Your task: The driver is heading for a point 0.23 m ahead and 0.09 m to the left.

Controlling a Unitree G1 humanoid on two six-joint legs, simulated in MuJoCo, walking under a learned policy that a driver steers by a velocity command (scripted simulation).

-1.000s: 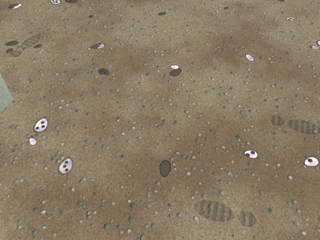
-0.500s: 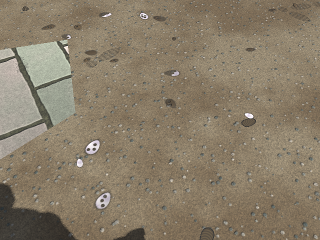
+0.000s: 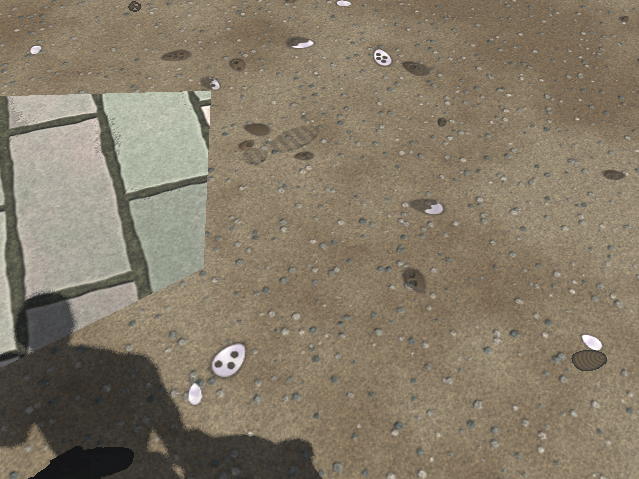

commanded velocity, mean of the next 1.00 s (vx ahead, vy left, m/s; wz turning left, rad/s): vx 0.12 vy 0.00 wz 0.14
